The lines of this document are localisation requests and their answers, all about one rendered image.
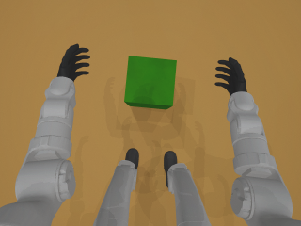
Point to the robot right forearm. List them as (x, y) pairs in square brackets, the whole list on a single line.
[(251, 153)]

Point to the carton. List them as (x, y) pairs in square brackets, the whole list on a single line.
[(150, 82)]

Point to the right robot upper arm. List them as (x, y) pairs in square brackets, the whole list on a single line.
[(262, 202)]

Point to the left robot upper arm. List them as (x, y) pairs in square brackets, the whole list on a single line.
[(42, 187)]

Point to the right robot hand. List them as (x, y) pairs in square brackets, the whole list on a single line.
[(236, 79)]

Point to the left robot thigh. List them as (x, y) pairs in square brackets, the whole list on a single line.
[(115, 207)]

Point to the robot right shin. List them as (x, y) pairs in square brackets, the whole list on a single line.
[(178, 165)]

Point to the left robot hand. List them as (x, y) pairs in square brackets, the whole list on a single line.
[(68, 64)]

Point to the robot left forearm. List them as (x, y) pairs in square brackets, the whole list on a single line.
[(53, 135)]

